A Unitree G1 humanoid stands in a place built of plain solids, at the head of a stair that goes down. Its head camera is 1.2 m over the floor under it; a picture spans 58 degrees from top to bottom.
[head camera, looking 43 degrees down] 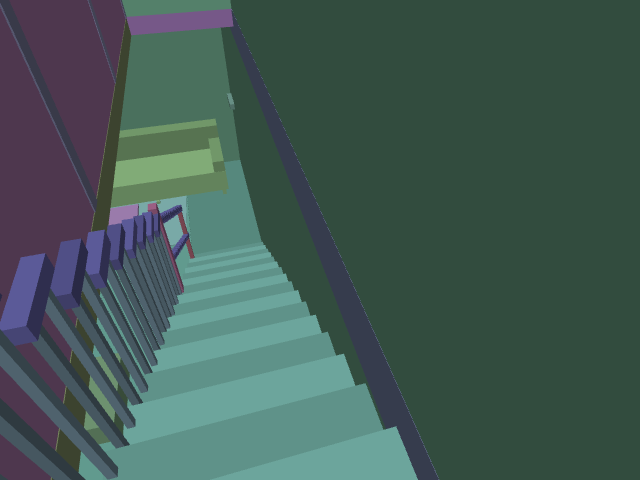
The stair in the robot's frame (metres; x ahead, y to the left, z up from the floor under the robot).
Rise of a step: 0.17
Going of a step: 0.25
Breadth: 0.95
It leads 16 degrees to the left of straight ahead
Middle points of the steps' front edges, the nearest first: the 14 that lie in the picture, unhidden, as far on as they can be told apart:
0.48 0.21 -0.17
0.72 0.28 -0.35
0.96 0.35 -0.52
1.20 0.42 -0.69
1.45 0.48 -0.87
1.69 0.55 -1.04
1.93 0.62 -1.21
2.17 0.68 -1.39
2.41 0.75 -1.56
2.65 0.82 -1.73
2.90 0.89 -1.91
3.14 0.95 -2.08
3.38 1.02 -2.25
3.62 1.09 -2.43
